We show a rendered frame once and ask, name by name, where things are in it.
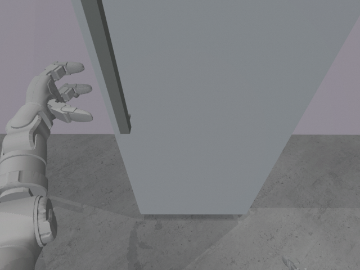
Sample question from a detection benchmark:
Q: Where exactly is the robot right hand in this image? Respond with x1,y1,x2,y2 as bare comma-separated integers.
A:
282,255,307,270

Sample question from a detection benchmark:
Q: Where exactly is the robot left upper arm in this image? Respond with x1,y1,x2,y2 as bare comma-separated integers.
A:
0,195,57,270

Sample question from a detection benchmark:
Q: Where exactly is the left robot forearm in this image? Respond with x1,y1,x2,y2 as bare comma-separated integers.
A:
0,104,53,203

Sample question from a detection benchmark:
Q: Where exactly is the fridge door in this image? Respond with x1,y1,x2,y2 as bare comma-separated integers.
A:
71,0,360,214

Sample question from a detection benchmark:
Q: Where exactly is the handle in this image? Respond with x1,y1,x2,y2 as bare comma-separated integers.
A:
81,0,131,134

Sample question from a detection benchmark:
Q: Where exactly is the robot left hand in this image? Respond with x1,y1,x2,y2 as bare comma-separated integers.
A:
25,61,93,123

